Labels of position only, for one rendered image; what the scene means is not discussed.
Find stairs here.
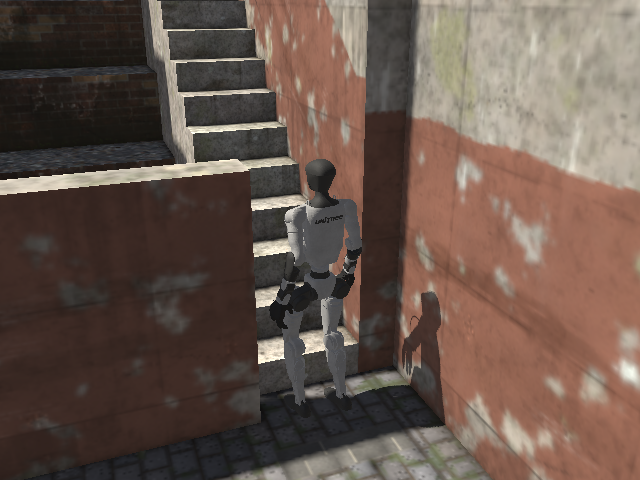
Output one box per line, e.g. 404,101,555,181
141,0,359,395

